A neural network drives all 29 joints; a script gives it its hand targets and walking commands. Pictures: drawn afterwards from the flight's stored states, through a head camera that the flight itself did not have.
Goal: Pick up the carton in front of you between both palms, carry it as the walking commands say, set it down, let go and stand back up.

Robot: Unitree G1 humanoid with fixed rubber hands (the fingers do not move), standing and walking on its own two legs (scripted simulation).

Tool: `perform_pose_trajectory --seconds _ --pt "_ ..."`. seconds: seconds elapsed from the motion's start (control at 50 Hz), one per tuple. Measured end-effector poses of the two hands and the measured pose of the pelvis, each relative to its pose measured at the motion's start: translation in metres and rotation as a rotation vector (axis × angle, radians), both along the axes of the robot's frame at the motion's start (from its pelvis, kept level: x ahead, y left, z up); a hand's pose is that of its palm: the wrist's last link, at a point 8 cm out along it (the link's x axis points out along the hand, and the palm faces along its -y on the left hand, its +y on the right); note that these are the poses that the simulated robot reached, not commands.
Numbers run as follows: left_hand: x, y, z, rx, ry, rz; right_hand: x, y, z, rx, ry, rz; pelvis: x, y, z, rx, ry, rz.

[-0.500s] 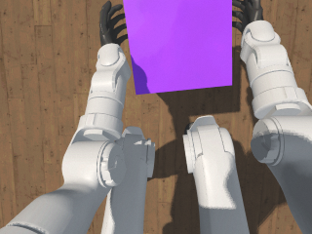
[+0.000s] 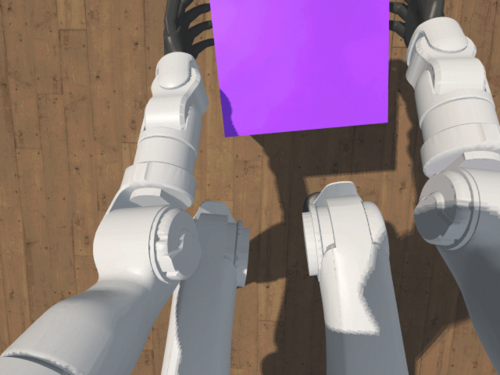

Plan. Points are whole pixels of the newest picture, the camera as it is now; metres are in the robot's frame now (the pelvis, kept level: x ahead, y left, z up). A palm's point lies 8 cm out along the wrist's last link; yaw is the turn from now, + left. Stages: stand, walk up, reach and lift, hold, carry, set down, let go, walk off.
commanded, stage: set down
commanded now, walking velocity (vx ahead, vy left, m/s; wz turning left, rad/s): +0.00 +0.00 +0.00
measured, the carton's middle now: (293, 63) +0.51 -0.11 -0.25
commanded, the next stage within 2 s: let go in 1.82 s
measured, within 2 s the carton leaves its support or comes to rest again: rests again in 0.04 s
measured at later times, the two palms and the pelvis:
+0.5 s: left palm (182, 52) +0.53 +0.05 -0.16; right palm (414, 30) +0.50 -0.26 -0.17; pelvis +0.01 +0.00 -0.01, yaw +0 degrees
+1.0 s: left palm (166, 66) +0.50 +0.06 -0.13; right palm (476, 33) +0.47 -0.31 -0.13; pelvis -0.01 -0.01 +0.01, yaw -2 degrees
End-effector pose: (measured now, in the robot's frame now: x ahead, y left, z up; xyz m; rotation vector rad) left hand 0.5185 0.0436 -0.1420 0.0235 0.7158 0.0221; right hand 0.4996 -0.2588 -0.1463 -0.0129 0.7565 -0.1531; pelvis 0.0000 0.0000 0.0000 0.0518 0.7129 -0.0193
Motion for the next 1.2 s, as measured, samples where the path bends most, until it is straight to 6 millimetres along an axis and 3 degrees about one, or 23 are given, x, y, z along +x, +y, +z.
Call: perform_pose_trajectory --seconds 0.24,0.48,0.56,0.64,0.7,0.82,0.92,1.04,1.2 --pt "0.011 0.002 -0.014 -0.006 -0.003 -0.02 0.009 -0.003 -0.014 0.011 -0.006 -0.001 0.011 -0.003 -0.002 0.002 0.029 0.002" --pt "0.01 0.004 -0.021 -0.002 -0.021 -0.059 0.004 -0.003 -0.024 0.021 -0.022 -0.004 0.011 -0.004 -0.009 -0.002 0.005 0.001" --pt "-0.006 0.012 -0.037 0.047 0.038 -0.101 -0.02 -0.007 -0.046 0.002 0.048 -0.015 0.007 -0.004 -0.011 -0.001 -0.023 -0.001" --pt "-0.028 0.029 -0.059 0.075 0.093 -0.074 -0.051 -0.027 -0.069 -0.034 0.074 -0.09 0.001 -0.005 -0.011 -0.003 -0.062 -0.005" --pt "-0.025 0.044 -0.058 0.09 0.064 -0.051 -0.057 -0.043 -0.071 -0.048 0.045 -0.114 -0.003 -0.006 -0.012 -0.003 -0.09 -0.008" --pt "-0.016 0.041 -0.042 0.068 0.007 -0.042 -0.039 -0.056 -0.048 -0.039 -0.038 -0.094 -0.011 -0.009 -0.017 0.0 -0.121 -0.017" --pt "-0.014 0.029 -0.014 0.056 -0.042 -0.028 -0.026 -0.054 -0.017 -0.021 -0.092 -0.073 -0.013 -0.01 -0.008 0.006 -0.118 -0.032" --pt "-0.018 0.017 0.033 0.058 -0.058 -0.011 -0.029 -0.054 0.033 -0.023 -0.105 -0.066 -0.009 -0.011 0.023 0.017 -0.08 -0.045" --pt "-0.013 0.021 0.089 0.069 -0.054 0.0 -0.029 -0.058 0.089 -0.028 -0.092 -0.064 0.001 -0.011 0.067 0.025 0.0 -0.055"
